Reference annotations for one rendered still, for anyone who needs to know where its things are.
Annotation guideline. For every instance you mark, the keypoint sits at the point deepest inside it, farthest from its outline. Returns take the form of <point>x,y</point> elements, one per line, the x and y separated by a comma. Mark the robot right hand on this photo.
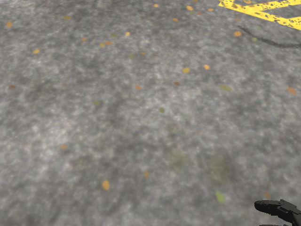
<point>284,210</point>

